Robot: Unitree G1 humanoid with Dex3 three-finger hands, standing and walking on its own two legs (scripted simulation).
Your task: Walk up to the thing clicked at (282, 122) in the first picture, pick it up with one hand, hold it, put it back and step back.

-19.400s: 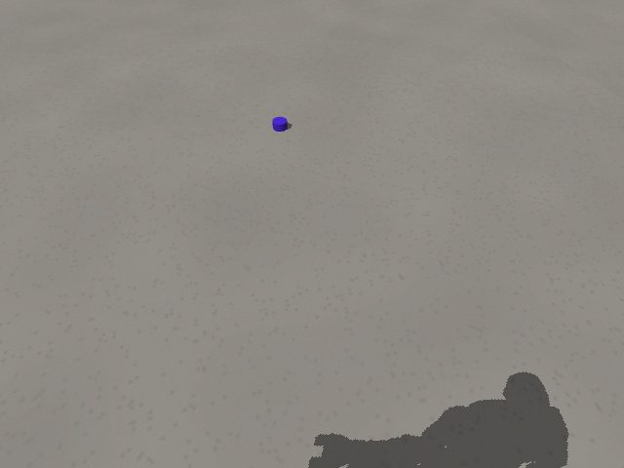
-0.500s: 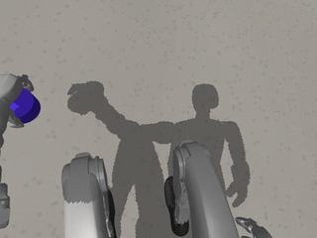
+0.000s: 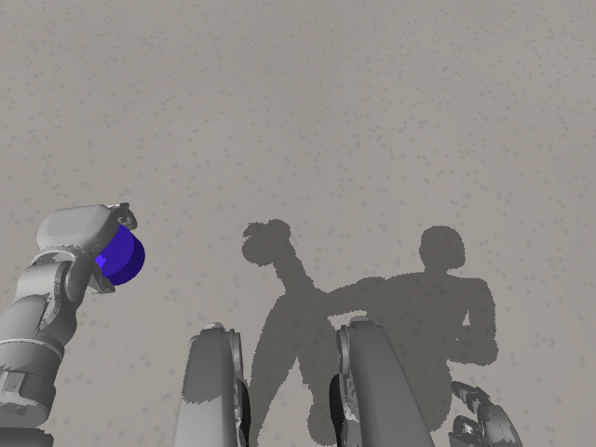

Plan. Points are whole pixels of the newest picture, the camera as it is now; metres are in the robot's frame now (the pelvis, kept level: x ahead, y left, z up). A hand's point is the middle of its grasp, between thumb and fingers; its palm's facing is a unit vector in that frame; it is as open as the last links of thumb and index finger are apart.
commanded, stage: lift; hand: left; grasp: from above
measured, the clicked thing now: (110, 254) +0.41 +0.27 -0.10
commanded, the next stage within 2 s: hold in 0.80 s
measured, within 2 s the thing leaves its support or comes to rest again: neither
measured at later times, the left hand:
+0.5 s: hand (62, 234) +0.36 +0.24 +0.08, palm faces -0.44 -0.08 -0.89, open 10.7 cm
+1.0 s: hand (40, 171) +0.39 +0.23 +0.15, palm faces -0.44 -0.09 -0.89, open 10.6 cm
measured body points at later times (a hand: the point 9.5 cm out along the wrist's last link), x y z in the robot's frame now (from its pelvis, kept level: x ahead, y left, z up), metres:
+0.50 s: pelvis +0.04 -0.01 +0.16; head +0.11 +0.00 +0.60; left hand +0.38 +0.24 +0.13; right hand +0.15 -0.28 +0.04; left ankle +0.10 +0.12 -0.49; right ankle +0.10 -0.14 -0.49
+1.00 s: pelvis +0.08 +0.00 +0.22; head +0.12 -0.01 +0.67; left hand +0.41 +0.23 +0.20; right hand +0.18 -0.27 +0.09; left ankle +0.10 +0.12 -0.49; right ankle +0.10 -0.14 -0.49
